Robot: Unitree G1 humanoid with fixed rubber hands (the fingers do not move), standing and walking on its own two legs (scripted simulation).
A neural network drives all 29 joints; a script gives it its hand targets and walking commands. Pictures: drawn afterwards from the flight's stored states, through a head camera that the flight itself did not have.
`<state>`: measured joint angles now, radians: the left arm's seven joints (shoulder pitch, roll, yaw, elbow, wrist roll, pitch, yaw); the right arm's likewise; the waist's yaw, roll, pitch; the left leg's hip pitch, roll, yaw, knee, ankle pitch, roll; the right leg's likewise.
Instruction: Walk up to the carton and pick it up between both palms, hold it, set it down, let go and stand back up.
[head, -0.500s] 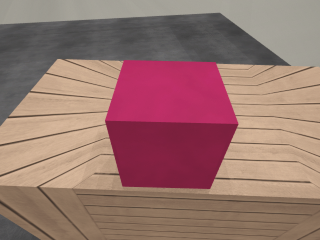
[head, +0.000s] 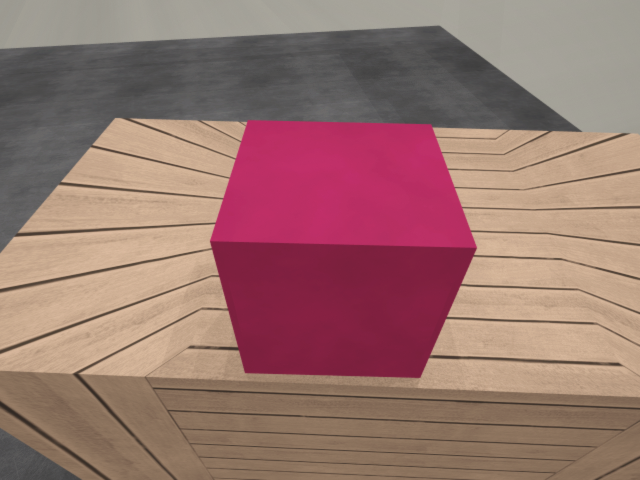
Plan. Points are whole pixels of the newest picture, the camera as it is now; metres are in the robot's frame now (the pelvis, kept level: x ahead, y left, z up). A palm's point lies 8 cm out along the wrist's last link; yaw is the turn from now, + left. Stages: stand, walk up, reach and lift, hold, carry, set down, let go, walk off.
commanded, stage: stand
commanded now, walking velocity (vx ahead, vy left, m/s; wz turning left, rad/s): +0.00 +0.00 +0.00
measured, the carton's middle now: (335, 251) +0.43 -0.01 +0.05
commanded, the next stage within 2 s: none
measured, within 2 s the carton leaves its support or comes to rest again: neither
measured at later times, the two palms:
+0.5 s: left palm out of the picture +0.08 +0.26 -0.12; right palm out of the picture +0.10 -0.28 -0.10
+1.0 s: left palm out of the picture +0.08 +0.26 -0.12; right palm out of the picture +0.10 -0.28 -0.10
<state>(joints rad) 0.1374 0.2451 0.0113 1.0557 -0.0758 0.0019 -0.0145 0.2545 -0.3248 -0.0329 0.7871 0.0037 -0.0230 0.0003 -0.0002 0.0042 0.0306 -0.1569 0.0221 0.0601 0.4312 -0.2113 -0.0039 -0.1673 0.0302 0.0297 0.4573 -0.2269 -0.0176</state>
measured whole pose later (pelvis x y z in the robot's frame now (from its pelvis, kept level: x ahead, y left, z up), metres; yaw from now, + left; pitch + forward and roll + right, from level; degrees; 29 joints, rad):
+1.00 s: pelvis +0.00 +0.00 +0.00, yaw +0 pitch -4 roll +0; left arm 0.13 0.25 0.01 1.08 -0.08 0.00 -0.01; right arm 0.24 -0.32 -0.03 0.81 0.00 -0.02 0.00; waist 0.00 0.00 0.03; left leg -0.16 0.02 0.06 0.43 -0.21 0.00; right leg -0.17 0.03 0.03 0.46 -0.23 -0.02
